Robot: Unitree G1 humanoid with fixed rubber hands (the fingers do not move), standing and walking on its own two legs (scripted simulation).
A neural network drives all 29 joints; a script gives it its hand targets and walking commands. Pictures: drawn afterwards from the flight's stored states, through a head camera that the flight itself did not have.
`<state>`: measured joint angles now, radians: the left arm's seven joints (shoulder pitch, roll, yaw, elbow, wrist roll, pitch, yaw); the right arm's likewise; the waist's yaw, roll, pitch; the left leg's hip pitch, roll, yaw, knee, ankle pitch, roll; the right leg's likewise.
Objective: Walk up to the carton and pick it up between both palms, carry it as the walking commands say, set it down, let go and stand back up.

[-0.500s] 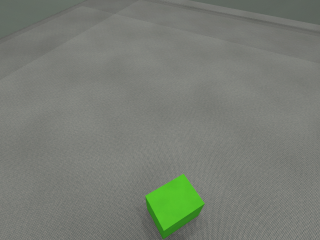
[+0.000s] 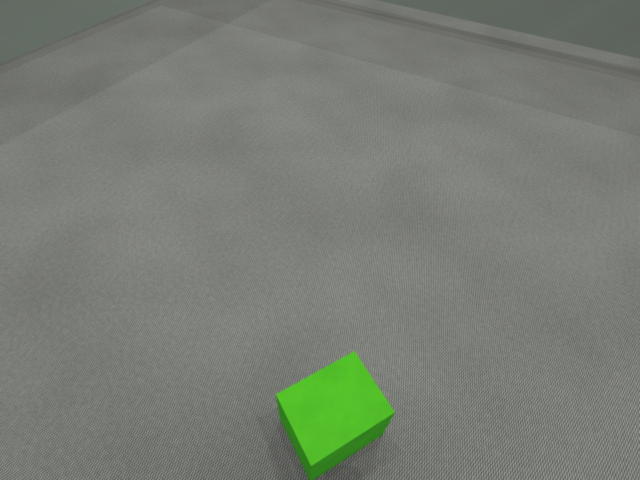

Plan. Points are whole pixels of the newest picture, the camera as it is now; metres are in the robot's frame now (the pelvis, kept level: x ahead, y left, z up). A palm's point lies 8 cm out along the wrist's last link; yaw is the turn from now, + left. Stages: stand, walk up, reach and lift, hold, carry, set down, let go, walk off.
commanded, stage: walk up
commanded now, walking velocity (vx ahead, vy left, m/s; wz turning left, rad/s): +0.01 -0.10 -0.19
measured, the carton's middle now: (332, 416) +0.41 -0.04 -0.66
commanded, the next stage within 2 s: none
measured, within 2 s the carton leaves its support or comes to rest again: neither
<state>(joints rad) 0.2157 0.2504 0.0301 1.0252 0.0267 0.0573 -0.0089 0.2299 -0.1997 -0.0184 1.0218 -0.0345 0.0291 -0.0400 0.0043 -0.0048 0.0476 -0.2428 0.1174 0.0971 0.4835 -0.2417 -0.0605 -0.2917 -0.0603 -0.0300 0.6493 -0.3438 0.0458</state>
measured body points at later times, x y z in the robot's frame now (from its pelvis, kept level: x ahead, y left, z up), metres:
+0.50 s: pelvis +0.05 -0.10 +0.01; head +0.10 -0.05 +0.45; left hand +0.04 +0.15 -0.16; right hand +0.09 -0.36 -0.12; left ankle +0.03 +0.04 -0.74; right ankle +0.03 -0.24 -0.65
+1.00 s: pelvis +0.10 -0.23 +0.00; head +0.14 -0.22 +0.45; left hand +0.00 +0.01 -0.14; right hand +0.33 -0.41 -0.13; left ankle +0.05 -0.14 -0.69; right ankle +0.13 -0.36 -0.74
